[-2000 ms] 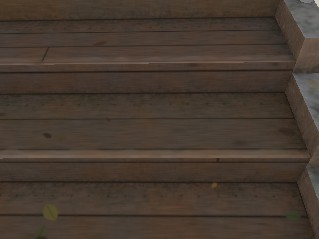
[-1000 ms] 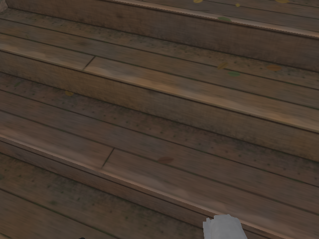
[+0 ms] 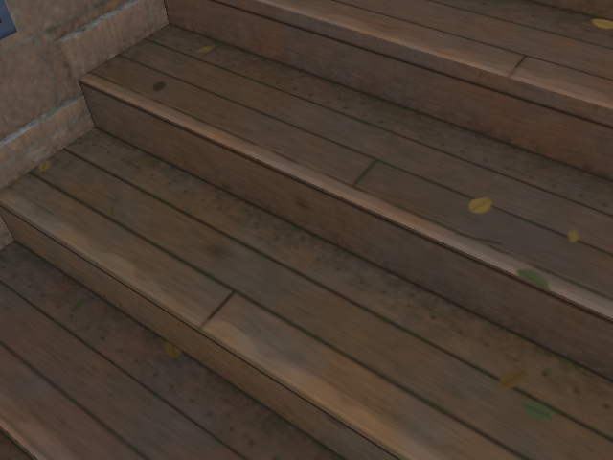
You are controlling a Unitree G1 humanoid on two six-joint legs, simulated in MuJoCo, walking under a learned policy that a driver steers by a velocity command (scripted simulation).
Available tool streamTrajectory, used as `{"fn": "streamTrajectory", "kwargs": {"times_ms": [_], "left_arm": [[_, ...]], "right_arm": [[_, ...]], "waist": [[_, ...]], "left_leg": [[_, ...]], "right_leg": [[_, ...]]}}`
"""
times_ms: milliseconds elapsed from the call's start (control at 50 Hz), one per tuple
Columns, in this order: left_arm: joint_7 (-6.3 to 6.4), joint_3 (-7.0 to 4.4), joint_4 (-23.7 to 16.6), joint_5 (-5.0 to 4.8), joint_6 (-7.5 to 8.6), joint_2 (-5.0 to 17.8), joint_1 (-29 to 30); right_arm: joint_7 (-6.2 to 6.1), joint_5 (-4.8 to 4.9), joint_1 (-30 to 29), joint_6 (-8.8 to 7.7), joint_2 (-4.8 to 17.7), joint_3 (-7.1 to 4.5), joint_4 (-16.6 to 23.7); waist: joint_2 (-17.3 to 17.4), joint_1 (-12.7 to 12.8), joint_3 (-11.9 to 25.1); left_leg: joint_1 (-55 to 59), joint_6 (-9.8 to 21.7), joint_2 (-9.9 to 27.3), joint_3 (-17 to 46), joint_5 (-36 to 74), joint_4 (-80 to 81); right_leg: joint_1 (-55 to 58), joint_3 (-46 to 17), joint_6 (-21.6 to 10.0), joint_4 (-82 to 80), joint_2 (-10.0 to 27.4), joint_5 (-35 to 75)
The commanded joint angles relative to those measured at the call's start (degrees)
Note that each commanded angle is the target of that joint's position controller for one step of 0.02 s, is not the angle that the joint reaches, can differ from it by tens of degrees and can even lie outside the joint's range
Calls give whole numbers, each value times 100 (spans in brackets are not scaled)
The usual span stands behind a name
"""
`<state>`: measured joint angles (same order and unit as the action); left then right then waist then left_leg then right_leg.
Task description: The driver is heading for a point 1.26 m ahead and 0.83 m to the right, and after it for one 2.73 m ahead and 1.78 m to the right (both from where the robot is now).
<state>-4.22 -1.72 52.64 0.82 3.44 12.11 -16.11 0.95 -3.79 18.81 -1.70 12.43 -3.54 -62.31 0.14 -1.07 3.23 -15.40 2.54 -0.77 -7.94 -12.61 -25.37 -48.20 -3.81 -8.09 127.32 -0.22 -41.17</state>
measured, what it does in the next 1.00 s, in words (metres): climbs, turning right: right foot 0.15 m higher, then left foot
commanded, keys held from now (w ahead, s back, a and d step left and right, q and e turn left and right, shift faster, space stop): e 1.00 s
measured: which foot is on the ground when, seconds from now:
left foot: down 0.00-0.22, up 0.24-0.68, down 0.70-1.00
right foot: up 0.00-0.16, down 0.18-0.70, up 0.72-1.00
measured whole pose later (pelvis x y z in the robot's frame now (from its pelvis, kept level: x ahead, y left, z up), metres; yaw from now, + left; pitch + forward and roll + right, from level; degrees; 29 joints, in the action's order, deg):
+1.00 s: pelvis +0.17 +0.02 +0.16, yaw -33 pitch +5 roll +1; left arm -1.6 -3.1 40.2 2.2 4.5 16.5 -7.8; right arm -2.2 -2.1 8.5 -5.2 9.6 -0.1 -35.6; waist -2.4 -1.6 3.4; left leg -17.8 3.3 1.5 -11.5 -9.9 -22.4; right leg -43.4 -6.4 5.6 79.4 -1.3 -16.4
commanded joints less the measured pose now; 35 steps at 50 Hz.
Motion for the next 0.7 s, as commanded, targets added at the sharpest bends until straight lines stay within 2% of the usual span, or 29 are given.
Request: {"fn": "streamTrajectory", "kwargs": {"times_ms": [20, 40, 60, 80, 100, 120, 140, 180, 200, 220, 240, 260, 280, 300, 320, 340, 360, 400, 460, 500, 540, 560, 580, 600, 620, 640, 660, 680, 700], "left_arm": [[236, 421, -1399, -36, -94, -913, 422], [231, 332, -1618, -157, -115, -484, 340], [116, 164, -1616, -141, -96, 22, 458], [-13, 204, -1491, -85, -80, -44, 439], [-114, 259, -1489, -44, -146, -24, 427], [-150, 313, -1489, 38, -196, 82, 408], [-179, 351, -1445, 68, -263, 60, 442], [22, 331, -1435, -14, -359, 86, 232], [219, 237, -1495, -98, -326, 468, 244], [355, 116, -1563, -139, -232, 832, 357], [513, -49, -1569, 82, -210, 1321, -78], [498, -205, -1550, 229, -47, 1639, -451], [429, -200, -1246, 306, 136, 1483, -720], [339, -174, -1036, 255, 255, 1114, -347], [282, -115, -876, 48, 356, 787, 177], [288, -53, -813, -31, 369, 518, 497], [302, -14, -823, -19, 330, 311, 715], [401, -30, -1048, -5, 329, 431, 1029], [426, -74, -1123, 50, 380, 771, 819], [427, -61, -1163, -14, 383, 737, 472], [266, -45, -1381, -154, 390, 697, 413], [217, -63, -1374, -177, 401, 725, 344], [220, -109, -1404, -228, 396, 805, 235], [218, -183, -1463, -243, 368, 922, 230], [221, -251, -1528, -241, 344, 1131, 414], [162, -272, -1676, -136, 341, 1231, 748], [103, -249, -1724, -84, 316, 1138, 942], [68, -161, -1724, -113, 280, 836, 849], [69, -104, -1639, -146, 239, 540, 555]], "right_arm": [[201, -247, -1191, -242, -204, 276, 367], [230, -288, -2201, -331, 287, 180, 893], [205, -95, -2319, -441, 947, 29, 1280], [81, 145, -1958, -591, 1243, -77, 1371], [-5, 238, -1783, -624, 1589, -160, 1455], [-58, 242, -1360, -650, 1683, -248, 1532], [-43, 227, -971, -671, 1637, -308, 1556], [109, 40, -78, -543, 1334, -346, 1476], [146, 5, 300, -468, 1133, -402, 1579], [162, -98, 415, -422, 966, -354, 1814], [232, -63, -343, -310, 767, -292, 2266], [297, 137, -731, -147, 652, -238, 2250], [326, 252, -882, -58, 381, -122, 2243], [199, 242, -1066, -116, 261, -9, 2367], [76, 147, -1056, -180, 219, 108, 2341], [-48, 66, -1078, -211, 228, 173, 2403], [-178, 105, -1216, -217, 365, 180, 2485], [-252, 140, -1128, -183, 591, 174, 2437], [-188, 100, -1466, -122, 867, 73, 2527], [-215, 54, -1530, -112, 807, 48, 2562], [-273, 42, -1484, -137, 710, 31, 2645], [-272, 143, -1742, -137, 582, 81, 2786], [-253, 158, -1978, -129, 435, 115, 2888], [-220, 152, -2074, -122, 304, 134, 2941], [-121, 156, -1987, -162, 215, 123, 2928], [-28, 260, -1639, -265, 240, 70, 2897], [10, 321, -1501, -337, 294, 56, 2916], [15, 311, -1402, -420, 288, 59, 2978], [-17, 207, -1098, -515, 472, -5, 2904]], "waist": [[-436, 1112, -236], [-408, 1502, -241], [-323, 1539, 112], [293, 1520, -17], [361, 1559, 23], [380, 1262, 98], [623, 948, 149], [1167, 494, 505], [587, 125, 762], [-175, -35, 1252], [-1196, 348, 1399], [-1718, 882, 1328], [-1183, 933, 986], [-875, 664, 247], [-609, 357, 86], [-351, 102, 310], [-274, 1, 559], [-300, 32, 962], [-181, 207, 894], [-438, 393, 781], [-489, 366, 620], [-326, 387, 444], [-421, 531, 368], [-577, 596, 242], [-778, 454, 100], [-897, 206, 140], [-731, 2, 138], [-468, -152, 262], [-165, -198, 383]], "left_leg": [[-1213, 934, 1766, 502, 1602, 1528], [-2708, 735, 1149, -197, 774, 1972], [-3263, 768, 787, -407, 756, 2305], [-3095, 816, 1036, -341, 2650, 2479], [-1850, 906, 1483, -257, 4742, 2207], [-23, 979, 1698, -343, 6582, 1590], [1136, 1090, 1770, -344, 7355, 1102], [2119, 1575, 2066, -224, 8408, 182], [1787, 1330, 1791, -352, 7847, -534], [582, 879, 1258, -253, 5492, -1128], [-842, 314, 259, 39, 366, -2275], [-2144, 22, -148, 1534, -787, -5438], [-3176, 11, -329, 2468, -197, -6568], [-3861, 16, -334, 2436, -61, -6783], [-3990, 80, -247, 2152, 37, -6852], [-3733, 88, -132, 1962, -97, -6700], [-3587, -12, -73, 1828, -370, -6819], [-3482, -374, -34, 1687, -305, -6882], [-3354, -836, 129, 1565, -153, -6334], [-3398, -918, 162, 1531, -99, -6252], [-3025, -978, 201, 1169, -607, -5620], [-2864, -1030, 277, 1107, -1344, -4114], [-2488, -1039, 209, 948, -1627, -3089], [-2153, -1025, 100, 809, -1601, -2212], [-1664, -1004, -144, 364, -1524, -1876], [-967, -816, -125, 523, -634, -1713], [-522, -629, -21, 695, 43, -1280], [-7, -361, 166, 845, 539, -626], [567, 179, 767, 1355, 1482, -357]], "right_leg": [[-977, -62, -511, -547, 446, 235], [563, 57, -387, -2169, 443, 716], [2059, 516, 140, -3369, 338, 1550], [2411, 757, 503, -3135, 266, 2111], [1701, 712, 645, -3589, 201, 1766], [645, 736, 640, -4444, 242, 1742], [160, 819, 660, -5225, 163, 1704], [361, 823, 401, -6055, -354, 2269], [796, 0, -137, -6215, -272, 4175], [1725, -1398, -851, -7045, 54, 3834], [2502, -3478, -1537, -8943, 686, 2685], [2729, -5180, -1743, -10217, 1138, 1459], [2684, -5077, -1349, -10241, 1073, 804], [2449, -4257, -992, -9816, 875, 697], [2135, -3395, -901, -9281, 580, 1254], [1811, -2836, -820, -9099, 340, 1998], [1746, -2633, -751, -9314, 278, 2622], [2018, -2493, -627, -9401, 325, 3401], [1978, -2265, -495, -9673, 259, 3137], [2170, -2444, -569, -9696, 337, 2642], [2106, -2579, -714, -9947, 399, 2440], [2350, -2593, -571, -10219, 436, 2293], [2448, -2597, -447, -10214, 338, 1789], [2446, -2608, -388, -10241, 253, 1342], [2201, -2479, -357, -10235, 164, 1298], [1982, -2661, -354, -10166, 367, 1704], [1843, -2870, -384, -10030, 489, 2152], [1807, -2978, -367, -9856, 362, 2402], [1728, -2756, -62, -9233, 48, 2112]]}}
